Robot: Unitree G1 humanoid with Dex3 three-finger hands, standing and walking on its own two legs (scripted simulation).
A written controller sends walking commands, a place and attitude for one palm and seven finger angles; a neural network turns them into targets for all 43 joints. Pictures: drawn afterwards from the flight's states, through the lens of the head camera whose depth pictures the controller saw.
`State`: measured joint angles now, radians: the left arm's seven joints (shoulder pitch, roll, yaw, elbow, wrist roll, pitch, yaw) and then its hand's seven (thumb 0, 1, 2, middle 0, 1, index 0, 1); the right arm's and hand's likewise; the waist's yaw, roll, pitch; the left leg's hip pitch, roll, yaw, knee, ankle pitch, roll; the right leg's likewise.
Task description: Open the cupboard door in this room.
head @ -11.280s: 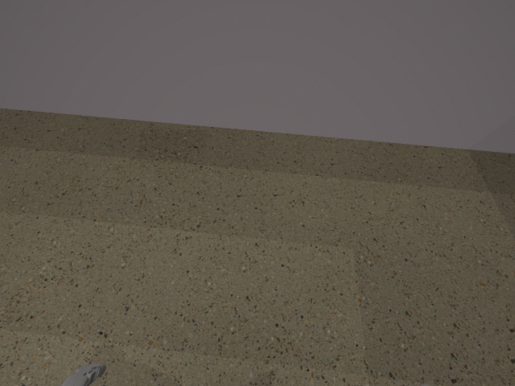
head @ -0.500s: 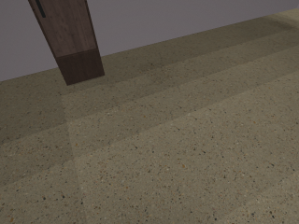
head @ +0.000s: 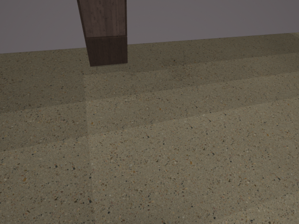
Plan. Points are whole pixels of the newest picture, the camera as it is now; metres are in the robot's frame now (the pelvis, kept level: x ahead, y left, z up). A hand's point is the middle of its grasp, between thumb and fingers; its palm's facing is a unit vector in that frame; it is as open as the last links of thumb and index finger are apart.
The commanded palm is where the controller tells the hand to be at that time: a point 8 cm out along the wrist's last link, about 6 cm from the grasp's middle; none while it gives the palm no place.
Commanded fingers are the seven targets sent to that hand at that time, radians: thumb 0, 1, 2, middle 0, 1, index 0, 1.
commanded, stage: turn or walk to find it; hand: left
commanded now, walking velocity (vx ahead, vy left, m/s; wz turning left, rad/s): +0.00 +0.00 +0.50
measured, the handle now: out of the picture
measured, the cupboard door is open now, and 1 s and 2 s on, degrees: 0 0 0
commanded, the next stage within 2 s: stand and wait in 0.54 s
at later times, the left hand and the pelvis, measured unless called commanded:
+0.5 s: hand out of the picture +0.02 +0.17 -0.14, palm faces +0.23 -0.94 -0.27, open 7.4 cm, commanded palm none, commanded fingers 0.00 0.90 0.90 -0.20 -0.30 -0.20 -0.30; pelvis -0.02 -0.04 +0.01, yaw +13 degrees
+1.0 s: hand out of the picture -0.07 +0.12 -0.17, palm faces +0.39 -0.91 -0.17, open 7.4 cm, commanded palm none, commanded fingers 0.00 0.90 0.90 -0.20 -0.30 -0.20 -0.30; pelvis +0.04 -0.01 +0.00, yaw +18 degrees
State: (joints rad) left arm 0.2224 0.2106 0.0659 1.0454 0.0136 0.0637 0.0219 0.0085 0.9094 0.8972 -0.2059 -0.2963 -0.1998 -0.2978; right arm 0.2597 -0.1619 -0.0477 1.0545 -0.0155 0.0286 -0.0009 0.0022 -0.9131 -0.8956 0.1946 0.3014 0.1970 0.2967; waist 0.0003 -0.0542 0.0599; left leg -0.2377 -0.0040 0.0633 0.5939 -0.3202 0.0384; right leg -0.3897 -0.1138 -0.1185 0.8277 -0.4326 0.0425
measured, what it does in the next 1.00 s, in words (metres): steps on the spot, turning left: right foot, then left foot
